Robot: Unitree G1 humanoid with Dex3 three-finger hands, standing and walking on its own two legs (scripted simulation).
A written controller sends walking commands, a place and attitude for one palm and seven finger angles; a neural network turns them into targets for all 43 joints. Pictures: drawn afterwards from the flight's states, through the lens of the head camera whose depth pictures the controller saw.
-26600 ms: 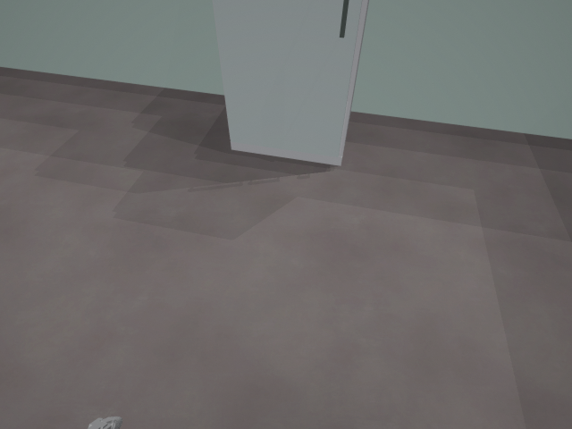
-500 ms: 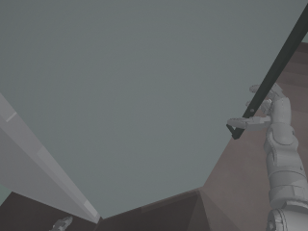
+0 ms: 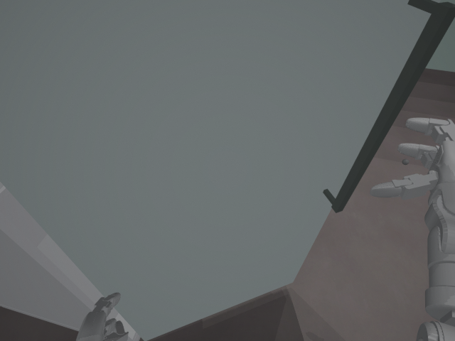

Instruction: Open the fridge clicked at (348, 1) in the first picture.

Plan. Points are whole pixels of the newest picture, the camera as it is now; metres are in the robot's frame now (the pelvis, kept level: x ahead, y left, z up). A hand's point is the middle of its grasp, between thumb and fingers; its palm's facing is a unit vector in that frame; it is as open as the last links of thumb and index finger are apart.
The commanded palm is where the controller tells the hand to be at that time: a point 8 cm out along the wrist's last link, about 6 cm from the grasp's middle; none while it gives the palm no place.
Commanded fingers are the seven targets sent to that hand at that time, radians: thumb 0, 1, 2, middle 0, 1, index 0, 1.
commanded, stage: slip the hand off the handle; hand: right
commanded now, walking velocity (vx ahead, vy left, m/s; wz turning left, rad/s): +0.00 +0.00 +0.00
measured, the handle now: (367, 132) +0.44 -0.23 +0.17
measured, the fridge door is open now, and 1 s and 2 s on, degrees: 55 55 55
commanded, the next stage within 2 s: draw the hand back to the body in 1.40 s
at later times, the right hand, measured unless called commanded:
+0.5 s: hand (432, 166) +0.38 -0.33 +0.15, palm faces +0.30 +0.93 -0.21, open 14.6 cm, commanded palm +0.33 -0.36 +0.15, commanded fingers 0.00 0.55 -0.20 0.25 1.15 0.25 1.15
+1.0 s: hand out of the picture +0.27 -0.33 +0.14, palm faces +0.34 +0.93 -0.17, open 14.7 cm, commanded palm +0.24 -0.36 +0.15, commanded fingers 0.00 0.55 -0.20 0.25 1.15 0.25 1.15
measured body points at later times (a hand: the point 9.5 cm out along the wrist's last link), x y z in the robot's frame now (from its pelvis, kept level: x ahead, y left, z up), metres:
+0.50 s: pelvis -0.01 -0.02 +0.00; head +0.01 -0.02 +0.45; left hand +0.04 +0.26 -0.12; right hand +0.36 -0.38 +0.16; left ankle -0.02 +0.11 -0.74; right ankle +0.00 -0.12 -0.74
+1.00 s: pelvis -0.02 -0.02 +0.00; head -0.04 -0.02 +0.45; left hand +0.19 +0.20 -0.07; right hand +0.25 -0.38 +0.15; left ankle -0.02 +0.11 -0.74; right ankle +0.00 -0.12 -0.74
